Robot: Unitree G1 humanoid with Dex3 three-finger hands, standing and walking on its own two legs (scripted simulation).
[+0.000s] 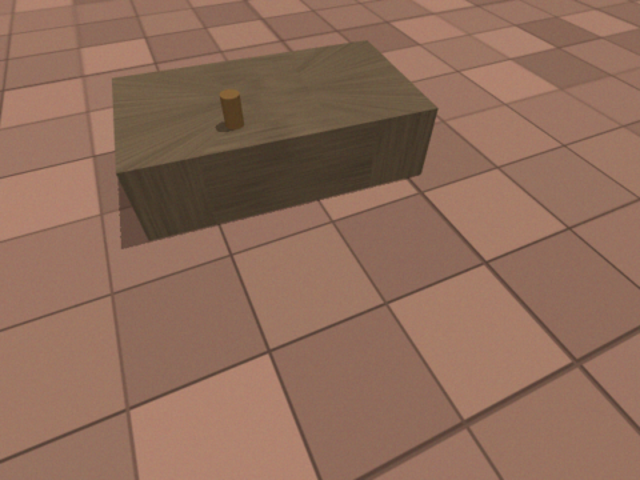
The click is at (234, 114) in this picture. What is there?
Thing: squat round
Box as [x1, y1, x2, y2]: [220, 89, 243, 129]
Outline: 227,89 220,93 225,125 230,129 236,129 243,125 239,94 236,90
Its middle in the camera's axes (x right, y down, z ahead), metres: -0.34 -0.50 +1.53
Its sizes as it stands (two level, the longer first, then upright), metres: 0.074 0.074 0.131
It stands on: a support 0.36 m high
